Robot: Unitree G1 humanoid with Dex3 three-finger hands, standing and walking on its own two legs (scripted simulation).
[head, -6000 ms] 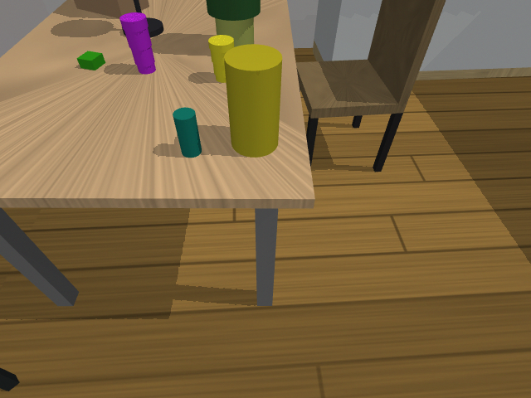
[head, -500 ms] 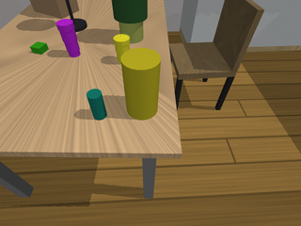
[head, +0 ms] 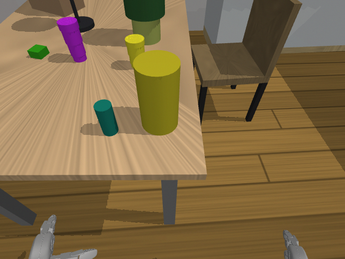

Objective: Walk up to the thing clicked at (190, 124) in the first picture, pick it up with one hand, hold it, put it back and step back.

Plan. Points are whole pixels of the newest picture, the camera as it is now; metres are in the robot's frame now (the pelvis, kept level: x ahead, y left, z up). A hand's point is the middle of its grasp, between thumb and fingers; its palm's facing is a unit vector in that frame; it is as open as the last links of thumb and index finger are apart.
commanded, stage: rise first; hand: left
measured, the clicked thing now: (106, 118) +0.49 +0.21 +0.02
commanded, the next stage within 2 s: go down in 1.50 s
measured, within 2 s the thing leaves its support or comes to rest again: neither
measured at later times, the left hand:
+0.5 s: hand (54, 231) +0.19 +0.25 +0.01, palm faces +0.27 -0.89 -0.36, open 17.5 cm
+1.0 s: hand (35, 229) +0.17 +0.25 +0.08, palm faces +0.32 -0.86 -0.40, open 17.6 cm
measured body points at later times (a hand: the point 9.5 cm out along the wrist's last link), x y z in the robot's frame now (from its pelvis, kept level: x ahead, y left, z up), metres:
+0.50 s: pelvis +0.01 +0.00 +0.00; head +0.01 -0.02 +0.45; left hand +0.17 +0.30 +0.04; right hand +0.16 -0.26 -0.10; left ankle +0.01 +0.13 -0.74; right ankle -0.02 -0.13 -0.74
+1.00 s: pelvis -0.01 -0.01 +0.00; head -0.01 -0.02 +0.45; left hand +0.15 +0.29 +0.10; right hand +0.16 -0.26 -0.09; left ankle +0.01 +0.13 -0.74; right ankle -0.02 -0.13 -0.74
